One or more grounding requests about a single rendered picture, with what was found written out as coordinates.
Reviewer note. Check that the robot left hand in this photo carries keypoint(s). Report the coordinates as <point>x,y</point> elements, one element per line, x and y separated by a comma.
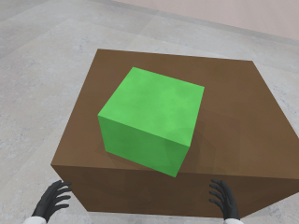
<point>46,206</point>

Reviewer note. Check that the pedestal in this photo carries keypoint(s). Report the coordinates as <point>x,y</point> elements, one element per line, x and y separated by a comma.
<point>241,136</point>

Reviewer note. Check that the carton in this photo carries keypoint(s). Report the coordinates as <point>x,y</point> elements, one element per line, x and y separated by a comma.
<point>150,119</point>

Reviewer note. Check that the robot right hand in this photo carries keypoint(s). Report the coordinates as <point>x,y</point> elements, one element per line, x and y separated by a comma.
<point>228,204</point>

